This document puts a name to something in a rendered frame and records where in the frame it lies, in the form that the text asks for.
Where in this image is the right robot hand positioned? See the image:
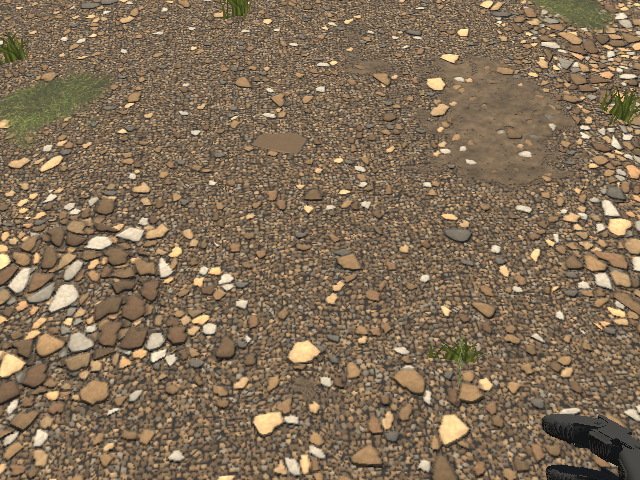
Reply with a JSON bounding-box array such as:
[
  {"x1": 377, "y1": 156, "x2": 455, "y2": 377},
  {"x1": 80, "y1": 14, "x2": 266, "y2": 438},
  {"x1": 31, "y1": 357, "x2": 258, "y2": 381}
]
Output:
[{"x1": 542, "y1": 414, "x2": 640, "y2": 480}]

